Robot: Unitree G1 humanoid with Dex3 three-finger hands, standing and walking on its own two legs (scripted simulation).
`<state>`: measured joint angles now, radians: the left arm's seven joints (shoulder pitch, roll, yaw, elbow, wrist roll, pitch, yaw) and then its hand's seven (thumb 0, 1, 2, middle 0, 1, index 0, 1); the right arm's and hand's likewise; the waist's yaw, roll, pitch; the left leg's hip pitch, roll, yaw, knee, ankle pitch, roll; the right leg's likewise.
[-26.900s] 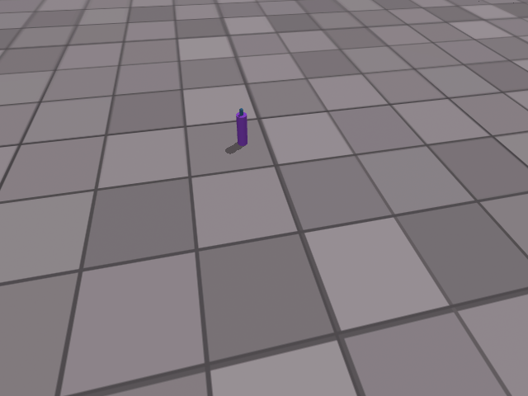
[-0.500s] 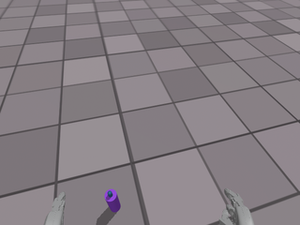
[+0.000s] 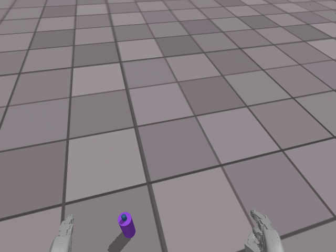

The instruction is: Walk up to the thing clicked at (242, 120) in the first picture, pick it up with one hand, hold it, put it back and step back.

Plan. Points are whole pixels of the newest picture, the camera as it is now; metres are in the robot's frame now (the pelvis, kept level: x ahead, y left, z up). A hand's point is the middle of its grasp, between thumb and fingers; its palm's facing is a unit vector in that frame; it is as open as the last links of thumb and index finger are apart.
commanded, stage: home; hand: left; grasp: from the side
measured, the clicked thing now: (126, 224) +0.39 +0.18 -0.60
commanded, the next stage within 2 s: stand in 0.56 s
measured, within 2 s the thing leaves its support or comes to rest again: neither
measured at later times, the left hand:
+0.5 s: hand out of the picture +0.17 +0.18 -0.06, palm faces +0.11 -0.96 -0.27, open 17.5 cm
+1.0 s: hand out of the picture +0.17 +0.18 -0.07, palm faces +0.06 -0.95 -0.30, open 12.0 cm
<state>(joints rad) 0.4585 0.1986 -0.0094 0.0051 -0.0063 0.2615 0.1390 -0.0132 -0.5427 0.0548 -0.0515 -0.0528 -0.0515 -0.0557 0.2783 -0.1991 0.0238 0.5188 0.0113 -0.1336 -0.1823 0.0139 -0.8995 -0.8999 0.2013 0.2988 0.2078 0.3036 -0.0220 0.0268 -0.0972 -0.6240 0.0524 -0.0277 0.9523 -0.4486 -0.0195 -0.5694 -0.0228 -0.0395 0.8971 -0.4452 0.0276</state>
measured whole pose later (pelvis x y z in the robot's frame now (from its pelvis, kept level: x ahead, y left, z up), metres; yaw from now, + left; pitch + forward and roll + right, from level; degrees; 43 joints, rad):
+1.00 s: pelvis +0.00 +0.00 +0.00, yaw +0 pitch +5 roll -1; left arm 0.39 0.21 -0.02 0.13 0.04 0.18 0.11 -0.01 0.17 0.68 -0.19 -0.27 -0.19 -0.27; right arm 0.25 -0.21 0.02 0.59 -0.04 -0.12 -0.15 0.01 -0.90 -0.90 0.20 0.30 0.21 0.30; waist -0.01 0.01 -0.05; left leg -0.57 0.04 -0.02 0.93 -0.44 -0.01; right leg -0.53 -0.04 -0.03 0.89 -0.44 0.03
